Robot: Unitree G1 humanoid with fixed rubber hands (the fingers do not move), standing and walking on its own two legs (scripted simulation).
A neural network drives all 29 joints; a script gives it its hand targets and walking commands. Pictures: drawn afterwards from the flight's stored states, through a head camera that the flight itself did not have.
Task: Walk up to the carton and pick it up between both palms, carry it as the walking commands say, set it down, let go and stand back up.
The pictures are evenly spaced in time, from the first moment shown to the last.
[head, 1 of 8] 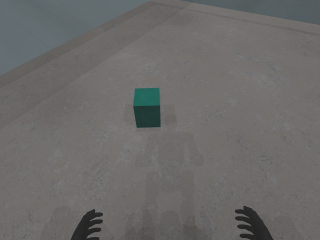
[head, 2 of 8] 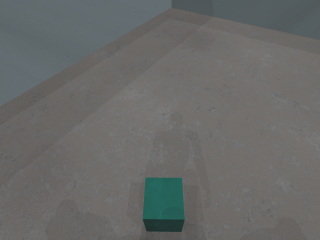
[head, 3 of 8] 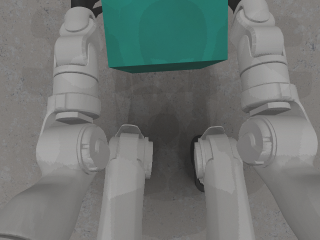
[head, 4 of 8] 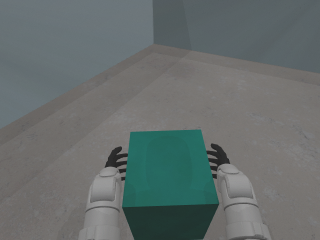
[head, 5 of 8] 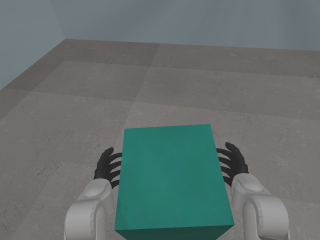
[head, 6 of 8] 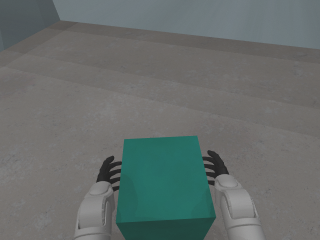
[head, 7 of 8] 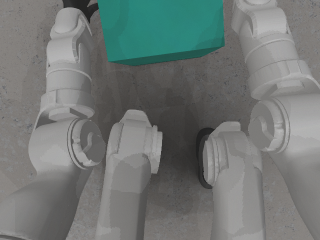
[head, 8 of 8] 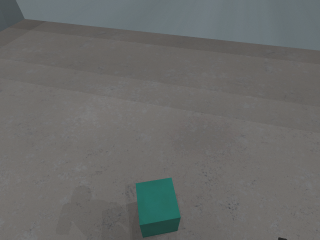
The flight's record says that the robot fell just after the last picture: no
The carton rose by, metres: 0.67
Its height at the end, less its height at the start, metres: +0.00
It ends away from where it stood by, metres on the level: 0.87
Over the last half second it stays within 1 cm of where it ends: yes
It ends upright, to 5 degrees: yes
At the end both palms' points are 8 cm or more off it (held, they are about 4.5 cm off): yes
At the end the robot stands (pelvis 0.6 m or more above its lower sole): yes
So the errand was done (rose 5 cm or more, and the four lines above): yes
